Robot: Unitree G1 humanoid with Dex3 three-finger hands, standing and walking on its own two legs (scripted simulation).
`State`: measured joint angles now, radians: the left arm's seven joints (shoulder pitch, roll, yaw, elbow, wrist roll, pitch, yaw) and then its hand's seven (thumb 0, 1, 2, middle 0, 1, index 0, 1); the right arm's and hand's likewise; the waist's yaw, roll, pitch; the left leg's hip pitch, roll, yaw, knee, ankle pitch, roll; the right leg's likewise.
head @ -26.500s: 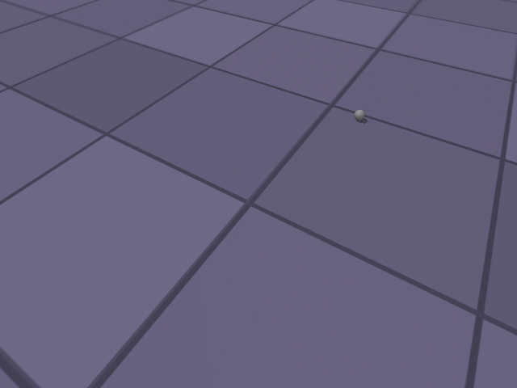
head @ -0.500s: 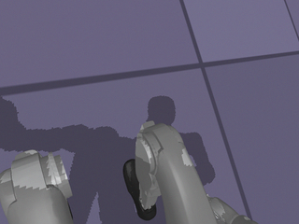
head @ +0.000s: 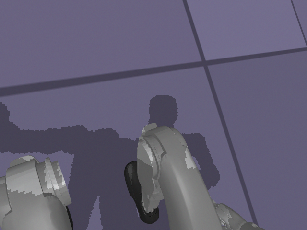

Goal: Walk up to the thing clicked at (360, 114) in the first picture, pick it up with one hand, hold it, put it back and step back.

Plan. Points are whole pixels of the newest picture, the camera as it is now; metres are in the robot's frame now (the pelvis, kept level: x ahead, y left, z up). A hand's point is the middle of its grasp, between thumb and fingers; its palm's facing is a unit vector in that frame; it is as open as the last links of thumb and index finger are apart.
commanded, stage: open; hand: left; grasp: from above
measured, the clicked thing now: out of the picture +0.40 +0.33 -0.26
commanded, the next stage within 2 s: withdraw in 0.16 s
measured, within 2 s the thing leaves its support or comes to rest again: rests again in 1.38 s
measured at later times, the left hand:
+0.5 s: hand out of the picture +0.41 +0.34 -0.22, palm faces -0.33 -0.14 -0.93, open 13.9 cm
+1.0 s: hand out of the picture +0.37 +0.34 -0.10, palm faces -0.51 -0.15 -0.84, open 14.0 cm
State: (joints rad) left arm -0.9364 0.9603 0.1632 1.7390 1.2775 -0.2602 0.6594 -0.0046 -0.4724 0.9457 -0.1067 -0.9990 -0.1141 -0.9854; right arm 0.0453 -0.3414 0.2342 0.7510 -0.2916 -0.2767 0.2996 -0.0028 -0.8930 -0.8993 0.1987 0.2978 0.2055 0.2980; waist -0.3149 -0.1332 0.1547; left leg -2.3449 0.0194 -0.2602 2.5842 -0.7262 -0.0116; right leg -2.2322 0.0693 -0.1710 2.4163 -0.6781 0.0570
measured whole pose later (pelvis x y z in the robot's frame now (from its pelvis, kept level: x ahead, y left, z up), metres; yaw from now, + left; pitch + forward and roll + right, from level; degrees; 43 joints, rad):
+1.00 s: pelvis -0.02 -0.01 +0.06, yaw +7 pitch +31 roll -7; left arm -0.88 0.74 0.04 1.36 1.19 -0.25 0.24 0.00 -0.51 1.01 -0.09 -1.02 -0.09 -1.02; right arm 0.11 -0.33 0.08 0.69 -0.12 -0.06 0.17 0.00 -0.90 -0.90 0.20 0.30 0.20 0.30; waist -0.19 -0.02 -0.04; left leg -2.23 0.01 -0.15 2.33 -0.64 -0.01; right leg -2.16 0.03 -0.09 2.25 -0.63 0.02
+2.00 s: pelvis +0.00 -0.01 +0.27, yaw +13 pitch +25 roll -4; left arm 0.03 0.36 0.00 0.27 0.31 0.20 0.07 0.00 0.87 0.90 -0.22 -0.32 -0.22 -0.31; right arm 0.07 -0.24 -0.01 0.58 0.03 -0.09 -0.03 0.00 -0.90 -0.90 0.20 0.30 0.20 0.30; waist -0.04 0.02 -0.19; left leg -1.50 0.01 -0.08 1.65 -0.59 -0.01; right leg -1.43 0.00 -0.06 1.60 -0.60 0.01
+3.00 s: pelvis +0.08 +0.00 +0.42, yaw +15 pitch +10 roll -2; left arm 0.49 0.22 0.02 -0.12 -0.05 0.44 0.02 0.01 0.91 0.90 -0.20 -0.30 -0.20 -0.30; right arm 0.28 -0.22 0.03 0.54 0.00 -0.24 -0.18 0.01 -0.90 -0.90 0.20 0.30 0.21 0.30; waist -0.03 0.04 -0.15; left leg -0.69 0.02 -0.07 1.00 -0.48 -0.02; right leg -0.63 0.00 -0.06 0.95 -0.49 0.00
